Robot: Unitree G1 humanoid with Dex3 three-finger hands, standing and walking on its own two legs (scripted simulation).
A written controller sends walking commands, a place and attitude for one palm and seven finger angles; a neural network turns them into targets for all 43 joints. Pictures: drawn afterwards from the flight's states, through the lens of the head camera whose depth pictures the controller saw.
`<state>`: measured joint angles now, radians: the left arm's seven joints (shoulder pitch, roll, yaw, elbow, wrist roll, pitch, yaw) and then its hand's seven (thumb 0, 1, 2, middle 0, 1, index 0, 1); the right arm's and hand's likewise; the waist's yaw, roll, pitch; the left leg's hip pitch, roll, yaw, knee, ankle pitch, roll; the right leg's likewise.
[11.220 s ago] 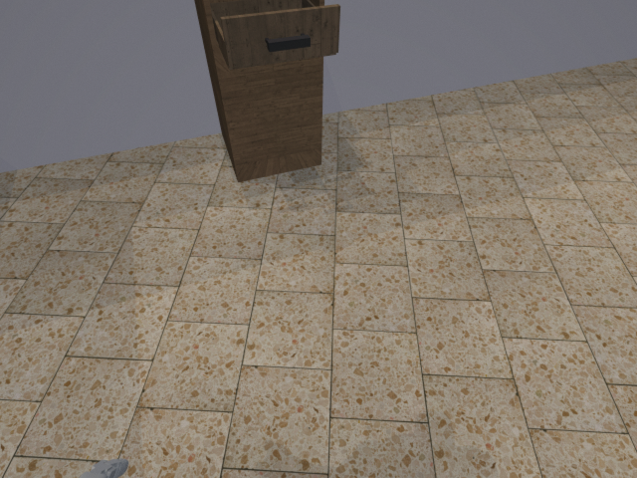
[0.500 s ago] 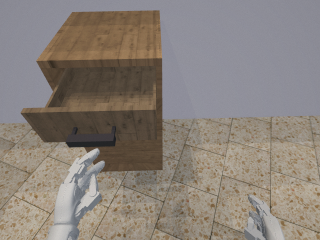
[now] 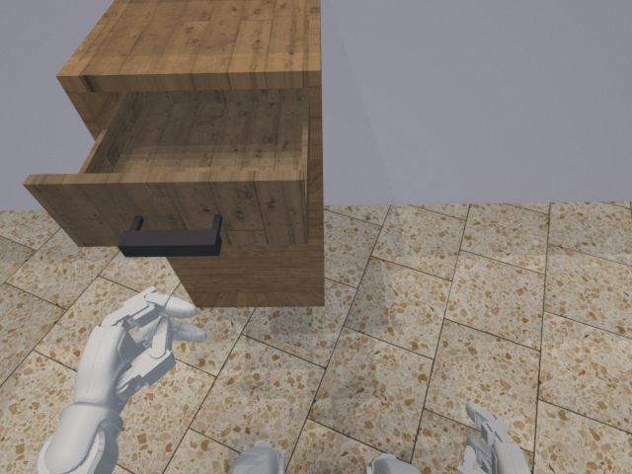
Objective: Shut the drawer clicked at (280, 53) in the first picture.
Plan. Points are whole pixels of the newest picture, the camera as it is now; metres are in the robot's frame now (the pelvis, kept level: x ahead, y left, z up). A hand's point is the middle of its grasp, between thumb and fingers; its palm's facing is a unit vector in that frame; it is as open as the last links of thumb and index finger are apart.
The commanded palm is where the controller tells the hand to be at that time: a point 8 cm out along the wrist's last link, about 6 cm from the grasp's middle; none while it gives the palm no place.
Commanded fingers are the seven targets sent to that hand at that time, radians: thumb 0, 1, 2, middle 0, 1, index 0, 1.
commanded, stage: raise the hand and make a fist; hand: left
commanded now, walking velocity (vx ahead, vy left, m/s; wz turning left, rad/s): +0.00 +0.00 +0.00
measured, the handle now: (174, 231) +0.44 +0.24 +0.03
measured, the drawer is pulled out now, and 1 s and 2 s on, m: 0.22 0.22 0.22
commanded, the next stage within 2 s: bring the fist close to the handle in 1.12 s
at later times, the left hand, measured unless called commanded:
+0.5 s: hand (140, 346) +0.23 +0.19 +0.11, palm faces +0.02 -1.00 -0.04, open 3.1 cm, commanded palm +0.21 +0.25 +0.11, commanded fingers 0.00 0.90 0.90 -1.40 -1.60 -1.40 -1.60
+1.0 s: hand (136, 331) +0.24 +0.19 +0.13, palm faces +0.04 -1.00 -0.07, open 3.2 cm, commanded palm +0.21 +0.25 +0.13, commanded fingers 0.00 0.90 0.90 -1.40 -1.60 -1.40 -1.60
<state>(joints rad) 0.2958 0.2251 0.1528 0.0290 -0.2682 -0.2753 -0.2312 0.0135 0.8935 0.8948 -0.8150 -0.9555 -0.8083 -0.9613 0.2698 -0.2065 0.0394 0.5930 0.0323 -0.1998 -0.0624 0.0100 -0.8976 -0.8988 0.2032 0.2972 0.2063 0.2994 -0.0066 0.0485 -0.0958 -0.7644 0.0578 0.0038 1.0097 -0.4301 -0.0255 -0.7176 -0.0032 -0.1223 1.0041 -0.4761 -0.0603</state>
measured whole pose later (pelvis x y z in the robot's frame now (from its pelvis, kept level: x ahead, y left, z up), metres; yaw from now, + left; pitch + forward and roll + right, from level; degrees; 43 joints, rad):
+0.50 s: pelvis +0.02 +0.03 +0.02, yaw +0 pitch +7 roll -1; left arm 0.43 0.18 0.04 -0.21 -0.19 -0.26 -0.13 0.01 0.89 0.90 -1.31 -1.49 -1.30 -1.50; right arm 0.20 -0.22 0.04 0.50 0.02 -0.21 -0.03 0.01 -0.90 -0.90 0.20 0.30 0.20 0.30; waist 0.03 0.04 -0.09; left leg -0.61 0.02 0.03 0.91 -0.43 0.02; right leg -0.55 -0.03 -0.10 0.87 -0.45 -0.01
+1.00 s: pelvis +0.02 +0.02 +0.03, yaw +0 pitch +4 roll -1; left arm 0.43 0.20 0.10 -0.21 -0.22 -0.19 -0.13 0.01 0.89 0.89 -1.40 -1.59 -1.40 -1.60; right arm 0.28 -0.26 0.03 0.56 0.03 -0.21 -0.04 0.01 -0.90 -0.90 0.20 0.30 0.20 0.30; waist 0.01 0.05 -0.08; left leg -0.49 0.03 0.03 0.79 -0.38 0.00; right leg -0.44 -0.02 -0.10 0.78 -0.41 -0.03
